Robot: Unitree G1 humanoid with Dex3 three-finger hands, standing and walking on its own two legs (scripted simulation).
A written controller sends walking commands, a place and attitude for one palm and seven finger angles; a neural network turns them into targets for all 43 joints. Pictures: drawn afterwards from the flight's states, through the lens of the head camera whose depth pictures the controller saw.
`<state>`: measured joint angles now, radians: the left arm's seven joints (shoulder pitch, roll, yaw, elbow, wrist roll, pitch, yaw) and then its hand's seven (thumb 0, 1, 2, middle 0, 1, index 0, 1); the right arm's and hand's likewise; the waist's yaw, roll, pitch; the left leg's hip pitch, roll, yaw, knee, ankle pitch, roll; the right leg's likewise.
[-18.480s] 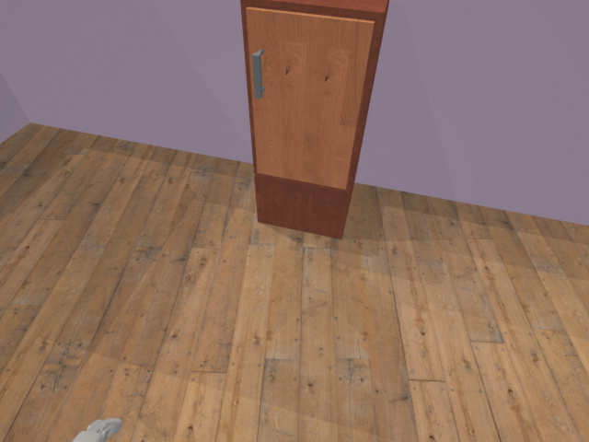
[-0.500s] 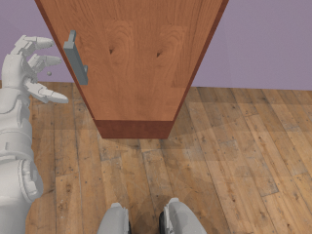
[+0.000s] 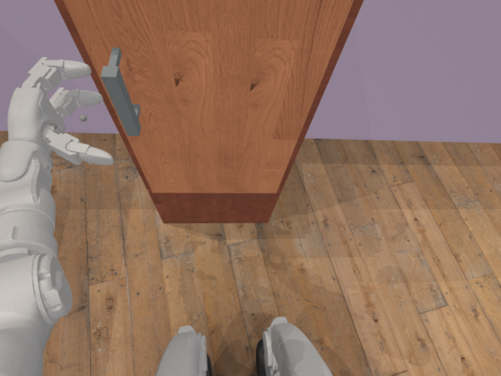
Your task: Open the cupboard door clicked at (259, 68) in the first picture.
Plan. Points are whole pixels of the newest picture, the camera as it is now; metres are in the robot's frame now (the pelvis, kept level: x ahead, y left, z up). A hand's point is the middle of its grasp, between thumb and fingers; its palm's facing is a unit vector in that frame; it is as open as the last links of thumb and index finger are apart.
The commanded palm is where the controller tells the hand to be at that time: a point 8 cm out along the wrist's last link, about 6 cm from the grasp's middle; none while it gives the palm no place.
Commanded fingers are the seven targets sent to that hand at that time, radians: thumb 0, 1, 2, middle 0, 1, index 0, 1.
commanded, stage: move the hooked fingers beside the handle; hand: left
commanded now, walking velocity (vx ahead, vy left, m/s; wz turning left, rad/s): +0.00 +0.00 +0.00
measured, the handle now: (125, 95) +0.54 +0.17 +0.06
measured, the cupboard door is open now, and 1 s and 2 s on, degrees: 0 0 0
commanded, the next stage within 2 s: slide the fingers in behind the handle in 0.26 s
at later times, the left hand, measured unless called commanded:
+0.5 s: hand (80, 118) +0.49 +0.22 +0.07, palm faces -0.06 -1.00 -0.02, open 14.0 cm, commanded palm +0.47 +0.26 +0.06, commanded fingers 0.00 -0.50 0.30 -0.30 -1.20 -0.30 -1.20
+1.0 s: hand (111, 119) +0.49 +0.18 +0.06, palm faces -0.05 -1.00 -0.02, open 14.0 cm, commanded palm +0.47 +0.23 +0.06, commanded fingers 0.00 -0.50 0.30 -0.30 -1.20 -0.30 -1.20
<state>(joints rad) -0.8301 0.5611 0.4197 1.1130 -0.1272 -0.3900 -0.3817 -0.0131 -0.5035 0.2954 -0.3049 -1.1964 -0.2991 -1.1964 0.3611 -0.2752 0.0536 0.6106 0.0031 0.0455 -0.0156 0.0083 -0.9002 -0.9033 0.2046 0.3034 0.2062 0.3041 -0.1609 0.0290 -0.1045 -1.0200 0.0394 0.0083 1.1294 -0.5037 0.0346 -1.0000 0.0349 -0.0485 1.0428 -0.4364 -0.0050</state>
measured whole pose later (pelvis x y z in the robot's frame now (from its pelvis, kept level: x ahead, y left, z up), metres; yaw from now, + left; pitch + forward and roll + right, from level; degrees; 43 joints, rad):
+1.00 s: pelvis +0.01 +0.00 +0.00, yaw +0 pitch +22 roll -3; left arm -0.80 0.45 0.35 1.06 -0.13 -0.40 -0.29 -0.01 -0.50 0.30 -0.30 -1.20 -0.30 -1.20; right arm 0.36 -0.26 0.04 0.62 0.00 0.04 0.00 0.01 -0.90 -0.90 0.20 0.30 0.21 0.30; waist -0.15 0.03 -0.12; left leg -0.99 0.03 0.01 1.12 -0.51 0.03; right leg -0.98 0.03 -0.05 1.04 -0.45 -0.01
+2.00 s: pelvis +0.00 -0.01 +0.00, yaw +1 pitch +22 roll -2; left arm -0.82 0.38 0.30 1.08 -0.10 -0.43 -0.20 -0.01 -0.50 0.30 -0.30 -1.20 -0.30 -1.20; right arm 0.36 -0.26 0.03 0.62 -0.01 0.02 0.01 0.01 -0.90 -0.90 0.20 0.30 0.21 0.30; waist -0.15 0.03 -0.12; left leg -1.00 0.03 0.01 1.11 -0.50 0.02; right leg -0.99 0.03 -0.04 1.06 -0.45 -0.02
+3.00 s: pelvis +0.01 -0.01 +0.01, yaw +0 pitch +22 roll -2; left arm -0.76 0.37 0.30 1.03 -0.11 -0.43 -0.20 0.01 0.79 0.82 -0.39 -1.35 -0.36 -1.35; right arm 0.35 -0.26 0.02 0.62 -0.01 0.04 0.01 0.01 -0.90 -0.90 0.20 0.30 0.20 0.30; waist -0.14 0.04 -0.12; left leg -0.96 0.03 0.01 1.09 -0.51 0.02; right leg -0.96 0.03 -0.04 1.04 -0.46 -0.02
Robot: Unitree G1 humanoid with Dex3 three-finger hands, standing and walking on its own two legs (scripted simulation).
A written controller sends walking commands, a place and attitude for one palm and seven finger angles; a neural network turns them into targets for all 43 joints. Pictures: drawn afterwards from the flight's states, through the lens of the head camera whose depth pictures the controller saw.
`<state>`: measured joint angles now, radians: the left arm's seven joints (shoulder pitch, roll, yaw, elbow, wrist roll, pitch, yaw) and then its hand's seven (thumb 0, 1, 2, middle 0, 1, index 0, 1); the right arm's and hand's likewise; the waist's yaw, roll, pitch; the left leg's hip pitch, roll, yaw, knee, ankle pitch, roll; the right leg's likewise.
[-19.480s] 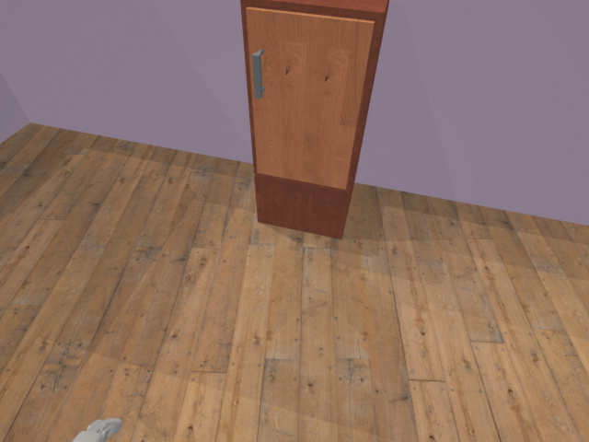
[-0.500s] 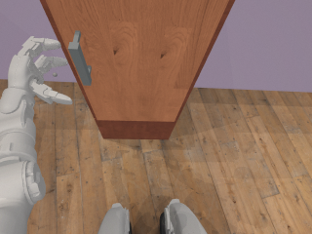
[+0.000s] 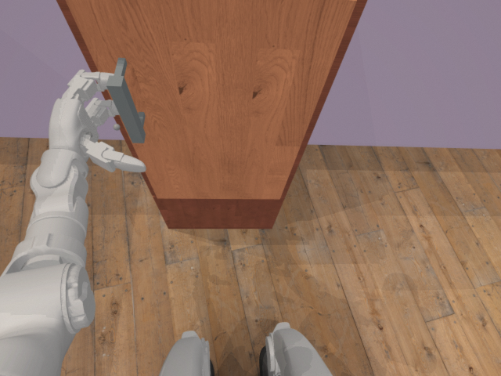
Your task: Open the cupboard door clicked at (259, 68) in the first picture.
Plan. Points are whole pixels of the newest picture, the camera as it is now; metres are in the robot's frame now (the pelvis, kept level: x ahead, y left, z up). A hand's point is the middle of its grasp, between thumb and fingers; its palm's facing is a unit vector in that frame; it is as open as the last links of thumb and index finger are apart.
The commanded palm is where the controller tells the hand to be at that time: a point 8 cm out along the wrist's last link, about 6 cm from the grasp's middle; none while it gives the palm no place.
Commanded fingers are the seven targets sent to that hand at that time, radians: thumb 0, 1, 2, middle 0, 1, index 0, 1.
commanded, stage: slide the fingers in behind the handle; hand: left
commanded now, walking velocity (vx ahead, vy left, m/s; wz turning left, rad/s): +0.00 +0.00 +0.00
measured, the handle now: (130, 103) +0.54 +0.17 +0.06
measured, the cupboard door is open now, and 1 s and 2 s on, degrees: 0 0 1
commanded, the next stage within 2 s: close the thumb around the handle in 0.96 s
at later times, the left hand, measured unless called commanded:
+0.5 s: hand (137, 127) +0.49 +0.15 +0.06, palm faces -0.05 -1.00 -0.02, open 14.0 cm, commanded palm +0.46 +0.20 +0.06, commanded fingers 0.00 -0.50 0.30 -0.30 -1.20 -0.30 -1.20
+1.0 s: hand (142, 126) +0.49 +0.14 +0.06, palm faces -0.05 -1.00 -0.02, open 14.0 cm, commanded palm +0.47 +0.19 +0.06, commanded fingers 0.00 -0.50 0.30 -0.30 -1.20 -0.30 -1.20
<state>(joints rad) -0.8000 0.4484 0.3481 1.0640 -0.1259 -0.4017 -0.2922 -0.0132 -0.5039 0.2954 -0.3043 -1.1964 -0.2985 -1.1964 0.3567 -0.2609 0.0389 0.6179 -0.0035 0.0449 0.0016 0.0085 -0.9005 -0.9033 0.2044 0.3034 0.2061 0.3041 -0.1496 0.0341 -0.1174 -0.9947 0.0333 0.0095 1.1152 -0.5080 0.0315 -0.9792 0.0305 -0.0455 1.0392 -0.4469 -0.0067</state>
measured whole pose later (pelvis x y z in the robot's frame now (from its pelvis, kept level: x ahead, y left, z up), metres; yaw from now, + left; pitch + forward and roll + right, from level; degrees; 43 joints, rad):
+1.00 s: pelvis +0.00 -0.01 +0.00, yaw +0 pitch +22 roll -2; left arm -0.82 0.38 0.30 1.08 -0.10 -0.43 -0.20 -0.01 -0.50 0.30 -0.30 -1.20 -0.30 -1.20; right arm 0.36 -0.26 0.03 0.62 -0.01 0.02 0.01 0.01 -0.90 -0.90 0.20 0.30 0.21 0.30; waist -0.15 0.03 -0.12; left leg -1.00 0.03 0.01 1.11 -0.50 0.02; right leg -0.99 0.03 -0.04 1.06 -0.45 -0.02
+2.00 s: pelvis +0.01 -0.01 +0.00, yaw +0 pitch +22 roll -2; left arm -0.76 0.37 0.30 1.03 -0.11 -0.43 -0.20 0.01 0.79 0.82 -0.39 -1.35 -0.36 -1.35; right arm 0.35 -0.26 0.02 0.62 -0.01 0.04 0.01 0.01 -0.90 -0.90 0.20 0.30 0.20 0.30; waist -0.14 0.04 -0.12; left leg -0.96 0.03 0.01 1.09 -0.51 0.02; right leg -0.96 0.03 -0.04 1.04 -0.46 -0.02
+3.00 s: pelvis +0.02 -0.05 +0.02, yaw +3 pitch +12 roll +1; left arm 0.34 -0.03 -0.34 -0.01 0.09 -0.26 0.47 0.02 0.69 0.72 -0.30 -1.29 -0.37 -1.34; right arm 0.22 -0.17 0.02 0.52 -0.06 -0.06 0.05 0.02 -0.90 -0.90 0.20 0.30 0.20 0.30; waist -0.05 0.04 -0.16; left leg -0.70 0.03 -0.03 0.99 -0.50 -0.04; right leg -0.71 0.03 -0.08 1.00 -0.50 -0.08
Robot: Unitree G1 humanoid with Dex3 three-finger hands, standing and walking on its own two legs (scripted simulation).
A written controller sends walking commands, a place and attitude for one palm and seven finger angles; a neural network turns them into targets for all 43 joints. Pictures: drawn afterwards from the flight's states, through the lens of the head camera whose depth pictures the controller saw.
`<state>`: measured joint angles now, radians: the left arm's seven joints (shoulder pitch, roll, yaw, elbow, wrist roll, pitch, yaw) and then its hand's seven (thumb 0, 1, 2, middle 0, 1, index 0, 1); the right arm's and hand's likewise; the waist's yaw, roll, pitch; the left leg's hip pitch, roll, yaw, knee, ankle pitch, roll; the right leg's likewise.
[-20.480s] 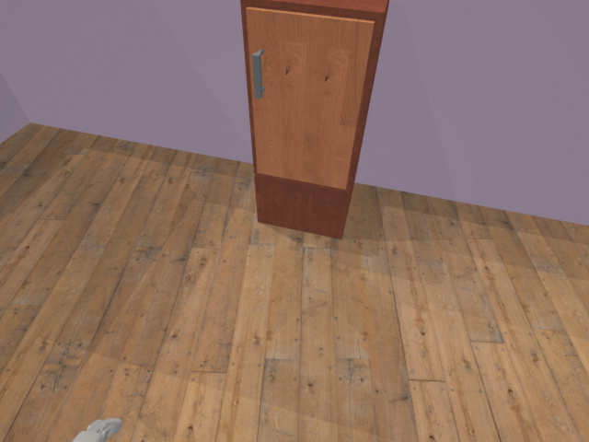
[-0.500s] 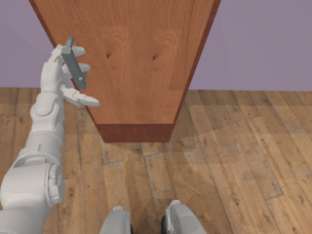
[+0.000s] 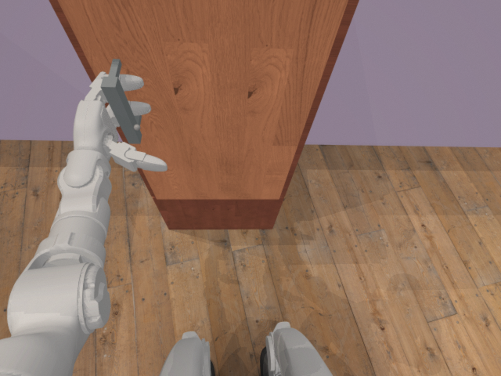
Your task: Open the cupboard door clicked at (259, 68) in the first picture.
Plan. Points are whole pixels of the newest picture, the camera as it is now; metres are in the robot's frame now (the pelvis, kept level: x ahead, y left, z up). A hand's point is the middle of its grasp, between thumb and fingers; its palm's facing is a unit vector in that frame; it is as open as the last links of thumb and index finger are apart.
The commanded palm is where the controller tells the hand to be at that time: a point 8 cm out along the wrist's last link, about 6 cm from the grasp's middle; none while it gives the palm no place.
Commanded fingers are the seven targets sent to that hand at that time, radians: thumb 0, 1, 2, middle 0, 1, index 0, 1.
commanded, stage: close the thumb around the handle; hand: left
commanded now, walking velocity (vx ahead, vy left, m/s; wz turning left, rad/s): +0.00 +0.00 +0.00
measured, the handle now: (126, 104) +0.54 +0.17 +0.06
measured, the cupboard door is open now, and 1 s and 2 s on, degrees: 0 1 48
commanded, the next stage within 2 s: pull the door open along its arc in 0.76 s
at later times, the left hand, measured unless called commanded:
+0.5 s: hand (138, 128) +0.49 +0.15 +0.06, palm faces -0.04 -1.00 -0.03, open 8.9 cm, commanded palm +0.47 +0.19 +0.06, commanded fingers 0.00 0.79 0.85 -0.39 -1.34 -0.39 -1.34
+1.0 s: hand (138, 129) +0.49 +0.15 +0.06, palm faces -0.05 -1.00 -0.03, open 5.5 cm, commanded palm +0.45 +0.20 +0.06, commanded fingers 0.00 0.90 0.90 -0.40 -1.35 -0.40 -1.35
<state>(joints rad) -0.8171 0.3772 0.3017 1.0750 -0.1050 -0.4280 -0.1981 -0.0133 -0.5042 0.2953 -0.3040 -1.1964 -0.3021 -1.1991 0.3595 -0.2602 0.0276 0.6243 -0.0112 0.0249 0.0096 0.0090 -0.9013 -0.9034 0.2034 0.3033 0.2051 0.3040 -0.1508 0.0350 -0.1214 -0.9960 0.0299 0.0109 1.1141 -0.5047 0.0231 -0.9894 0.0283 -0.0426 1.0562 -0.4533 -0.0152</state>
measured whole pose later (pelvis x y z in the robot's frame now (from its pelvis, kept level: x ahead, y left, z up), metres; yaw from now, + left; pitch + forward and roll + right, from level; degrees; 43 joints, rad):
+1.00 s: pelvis +0.01 +0.00 +0.00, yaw +0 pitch +22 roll -2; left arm -0.76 0.37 0.30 1.03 -0.11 -0.43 -0.20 0.01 0.79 0.82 -0.39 -1.35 -0.36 -1.35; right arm 0.35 -0.26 0.02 0.62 -0.01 0.04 0.01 0.01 -0.90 -0.90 0.20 0.30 0.20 0.30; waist -0.14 0.04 -0.12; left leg -0.96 0.03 0.01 1.09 -0.51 0.02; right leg -0.96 0.03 -0.04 1.04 -0.46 -0.02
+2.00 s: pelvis +0.02 -0.05 +0.02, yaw +3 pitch +12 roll +1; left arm 0.34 -0.03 -0.34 -0.01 0.09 -0.26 0.47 0.02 0.69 0.72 -0.30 -1.29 -0.37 -1.34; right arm 0.22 -0.17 0.02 0.52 -0.06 -0.06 0.05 0.02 -0.90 -0.90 0.20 0.30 0.20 0.30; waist -0.05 0.04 -0.16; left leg -0.70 0.03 -0.03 0.99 -0.50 -0.04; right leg -0.71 0.03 -0.08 1.00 -0.50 -0.08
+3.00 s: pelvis -0.01 -0.03 +0.01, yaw +3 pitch +12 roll +0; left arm 0.19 -0.04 -0.36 0.07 0.11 -0.24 0.54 -0.01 -0.50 0.30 -0.24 -0.47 -0.24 -0.47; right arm 0.20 -0.17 0.02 0.53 -0.06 -0.09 0.03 0.02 -0.90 -0.90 0.20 0.30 0.20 0.30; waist -0.02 0.05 -0.15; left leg -0.79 0.00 -0.03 1.08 -0.50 -0.02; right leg -0.79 0.01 -0.08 1.07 -0.49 -0.06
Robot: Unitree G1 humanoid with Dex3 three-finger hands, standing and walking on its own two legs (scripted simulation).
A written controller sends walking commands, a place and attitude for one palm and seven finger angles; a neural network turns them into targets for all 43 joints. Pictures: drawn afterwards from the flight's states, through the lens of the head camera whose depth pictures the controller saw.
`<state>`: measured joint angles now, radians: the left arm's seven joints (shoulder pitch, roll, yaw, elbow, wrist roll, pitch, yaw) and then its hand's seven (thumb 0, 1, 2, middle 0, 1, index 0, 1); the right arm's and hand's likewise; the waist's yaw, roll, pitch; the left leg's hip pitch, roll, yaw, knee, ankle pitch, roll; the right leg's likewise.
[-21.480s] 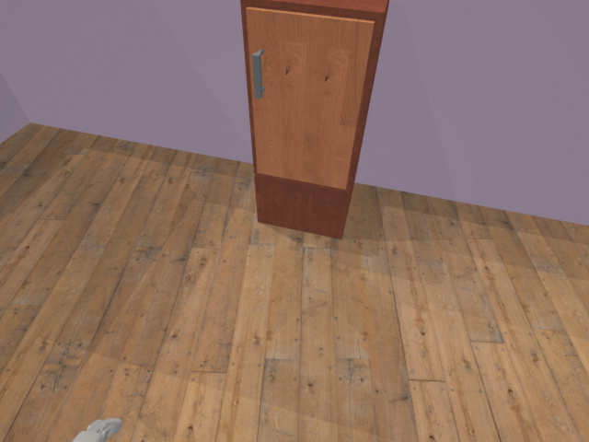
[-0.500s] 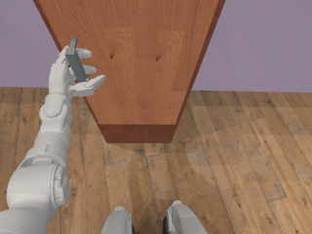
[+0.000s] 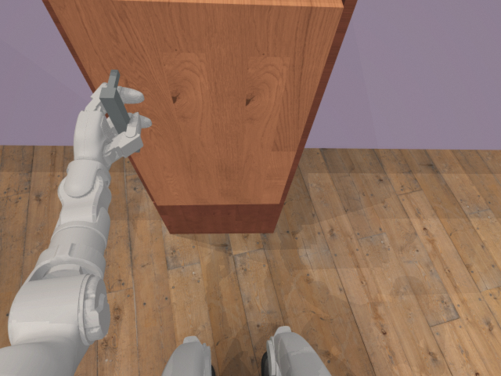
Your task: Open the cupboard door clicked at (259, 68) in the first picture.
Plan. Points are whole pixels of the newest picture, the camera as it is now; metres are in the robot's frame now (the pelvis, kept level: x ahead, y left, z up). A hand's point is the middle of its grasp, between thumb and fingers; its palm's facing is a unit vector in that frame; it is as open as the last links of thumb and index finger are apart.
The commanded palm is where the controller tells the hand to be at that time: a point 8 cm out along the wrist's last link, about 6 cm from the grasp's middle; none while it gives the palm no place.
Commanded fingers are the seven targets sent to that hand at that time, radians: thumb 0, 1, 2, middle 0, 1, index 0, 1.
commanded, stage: pull the door open along its arc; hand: left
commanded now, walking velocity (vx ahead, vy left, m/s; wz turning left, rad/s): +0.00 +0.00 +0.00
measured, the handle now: (124, 114) +0.53 +0.18 +0.05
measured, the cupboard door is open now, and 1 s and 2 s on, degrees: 1 48 44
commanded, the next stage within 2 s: open thumb and fingers to let go in 0.96 s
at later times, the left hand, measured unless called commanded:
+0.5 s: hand (160, 211) +0.35 +0.11 +0.06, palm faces +0.19 -0.98 +0.08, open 5.9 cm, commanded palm +0.30 +0.16 +0.06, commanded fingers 0.00 0.90 0.90 -0.40 -1.35 -0.40 -1.35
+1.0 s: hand (228, 277) +0.25 +0.02 +0.06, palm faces +0.23 -0.97 -0.03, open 6.0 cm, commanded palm +0.20 +0.06 +0.06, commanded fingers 0.00 0.90 0.90 -0.40 -1.35 -0.40 -1.35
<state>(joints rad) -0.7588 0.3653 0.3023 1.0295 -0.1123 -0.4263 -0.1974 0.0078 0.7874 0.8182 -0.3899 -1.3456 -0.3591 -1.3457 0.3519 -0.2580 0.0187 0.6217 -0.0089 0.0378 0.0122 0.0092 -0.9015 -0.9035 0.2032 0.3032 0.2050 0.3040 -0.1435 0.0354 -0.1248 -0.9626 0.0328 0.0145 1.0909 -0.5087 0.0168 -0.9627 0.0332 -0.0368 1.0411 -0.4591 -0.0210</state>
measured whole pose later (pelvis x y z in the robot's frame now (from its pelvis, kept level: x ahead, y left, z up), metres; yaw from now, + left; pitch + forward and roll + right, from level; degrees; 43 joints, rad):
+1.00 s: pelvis +0.01 -0.04 +0.02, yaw +3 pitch +12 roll +1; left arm 0.34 -0.03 -0.34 -0.01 0.09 -0.26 0.47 0.02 0.69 0.72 -0.30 -1.29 -0.37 -1.34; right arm 0.22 -0.17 0.02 0.52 -0.06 -0.06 0.05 0.02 -0.90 -0.90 0.20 0.30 0.20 0.30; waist -0.05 0.04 -0.16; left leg -0.70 0.03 -0.03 0.99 -0.50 -0.04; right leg -0.71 0.03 -0.08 1.00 -0.50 -0.08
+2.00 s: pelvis -0.01 -0.02 +0.00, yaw +4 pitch +12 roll +0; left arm 0.19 -0.04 -0.36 0.07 0.11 -0.24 0.54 -0.01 -0.50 0.30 -0.24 -0.47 -0.24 -0.47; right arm 0.20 -0.17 0.02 0.53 -0.06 -0.09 0.03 0.02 -0.90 -0.90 0.20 0.30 0.20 0.30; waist -0.02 0.05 -0.15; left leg -0.79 0.00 -0.03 1.08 -0.50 -0.02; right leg -0.79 0.01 -0.08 1.07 -0.49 -0.06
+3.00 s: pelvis +0.00 -0.01 -0.01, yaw +3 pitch +14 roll -1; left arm 0.63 0.14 -0.19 -0.32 -0.06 -0.31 -0.06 -0.01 -0.50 0.30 -0.19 -0.31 -0.23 -0.34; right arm 0.26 -0.21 0.01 0.35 0.00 -0.05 0.00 0.02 -0.90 -0.90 0.20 0.30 0.20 0.30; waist 0.00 0.04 -0.15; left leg -0.86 0.00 -0.01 1.19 -0.57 0.00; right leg -0.86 0.01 -0.06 1.17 -0.56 -0.03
